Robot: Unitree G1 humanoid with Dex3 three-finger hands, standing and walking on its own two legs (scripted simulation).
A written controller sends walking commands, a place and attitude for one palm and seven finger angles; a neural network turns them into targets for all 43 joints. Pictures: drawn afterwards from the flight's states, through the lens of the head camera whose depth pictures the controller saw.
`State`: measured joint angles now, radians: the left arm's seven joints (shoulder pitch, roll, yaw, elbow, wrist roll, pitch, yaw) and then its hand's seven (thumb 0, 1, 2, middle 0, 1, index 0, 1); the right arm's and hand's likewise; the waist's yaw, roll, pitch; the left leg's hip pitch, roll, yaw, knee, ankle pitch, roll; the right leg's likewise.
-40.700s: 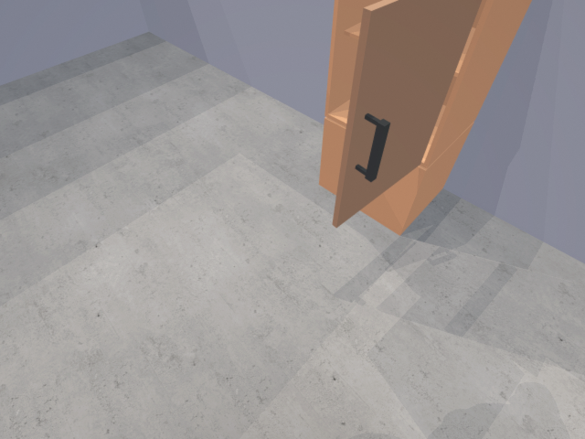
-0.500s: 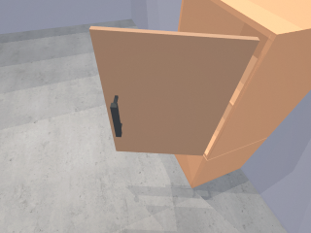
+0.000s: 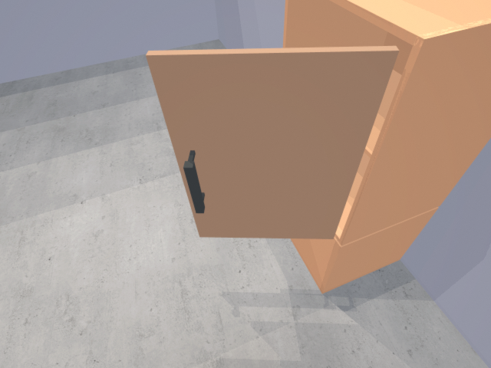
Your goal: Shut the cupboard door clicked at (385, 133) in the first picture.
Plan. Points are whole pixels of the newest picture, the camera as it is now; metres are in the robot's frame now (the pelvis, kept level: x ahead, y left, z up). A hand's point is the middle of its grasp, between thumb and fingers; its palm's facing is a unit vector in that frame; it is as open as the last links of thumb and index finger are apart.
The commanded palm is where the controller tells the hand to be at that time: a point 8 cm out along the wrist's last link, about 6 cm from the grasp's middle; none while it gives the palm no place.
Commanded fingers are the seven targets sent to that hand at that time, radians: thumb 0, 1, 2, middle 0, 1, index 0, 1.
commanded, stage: come to a stop and stand still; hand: left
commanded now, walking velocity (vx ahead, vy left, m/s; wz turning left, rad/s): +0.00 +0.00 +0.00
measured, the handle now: (196, 183) +0.52 +0.16 -0.05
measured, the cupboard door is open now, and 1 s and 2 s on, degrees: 66 66 66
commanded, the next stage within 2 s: look again from close up in 0.98 s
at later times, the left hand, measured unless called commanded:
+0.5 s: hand out of the picture +0.08 +0.15 -0.16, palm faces -0.01 -0.97 -0.23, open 7.4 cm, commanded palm none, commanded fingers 0.00 0.90 0.90 -0.20 -0.30 -0.20 -0.30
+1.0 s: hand out of the picture +0.11 +0.15 -0.16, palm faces +0.01 -0.97 -0.24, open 7.4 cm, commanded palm none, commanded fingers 0.00 0.90 0.90 -0.20 -0.30 -0.20 -0.30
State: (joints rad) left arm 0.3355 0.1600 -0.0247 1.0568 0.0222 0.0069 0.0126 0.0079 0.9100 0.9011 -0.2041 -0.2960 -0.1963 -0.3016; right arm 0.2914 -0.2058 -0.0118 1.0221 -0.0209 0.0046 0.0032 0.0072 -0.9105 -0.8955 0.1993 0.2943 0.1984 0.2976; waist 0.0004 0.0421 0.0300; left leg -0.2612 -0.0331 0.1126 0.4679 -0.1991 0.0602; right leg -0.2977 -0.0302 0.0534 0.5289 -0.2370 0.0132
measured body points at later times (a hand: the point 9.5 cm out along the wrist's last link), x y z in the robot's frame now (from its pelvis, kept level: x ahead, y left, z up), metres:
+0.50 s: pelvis +0.05 -0.03 +0.00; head +0.08 -0.04 +0.45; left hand +0.08 +0.21 -0.15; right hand +0.07 -0.26 -0.16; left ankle +0.04 +0.08 -0.74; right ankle +0.04 -0.14 -0.74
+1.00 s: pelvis +0.08 -0.04 +0.01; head +0.10 -0.05 +0.45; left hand +0.11 +0.20 -0.15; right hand +0.12 -0.28 -0.15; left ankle +0.04 +0.08 -0.74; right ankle +0.04 -0.14 -0.74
